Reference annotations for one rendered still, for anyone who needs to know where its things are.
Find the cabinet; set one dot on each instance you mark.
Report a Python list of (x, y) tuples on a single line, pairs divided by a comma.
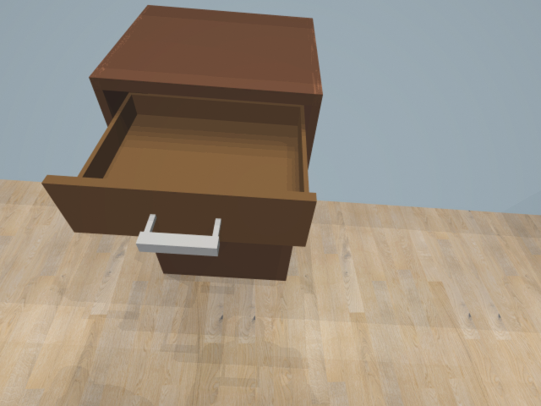
[(220, 55)]

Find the handle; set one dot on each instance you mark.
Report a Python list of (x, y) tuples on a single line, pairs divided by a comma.
[(174, 243)]

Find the drawer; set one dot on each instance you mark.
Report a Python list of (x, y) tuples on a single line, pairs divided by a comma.
[(190, 160)]

